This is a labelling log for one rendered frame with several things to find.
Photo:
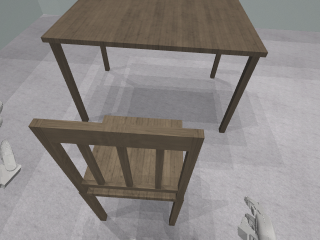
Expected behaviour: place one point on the table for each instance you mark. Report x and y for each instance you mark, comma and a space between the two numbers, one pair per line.
219, 27

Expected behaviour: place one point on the right robot hand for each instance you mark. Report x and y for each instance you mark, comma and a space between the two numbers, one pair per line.
261, 227

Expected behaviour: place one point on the chair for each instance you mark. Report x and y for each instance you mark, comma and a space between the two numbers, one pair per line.
132, 158

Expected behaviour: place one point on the left robot hand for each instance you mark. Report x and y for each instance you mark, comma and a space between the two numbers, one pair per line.
9, 169

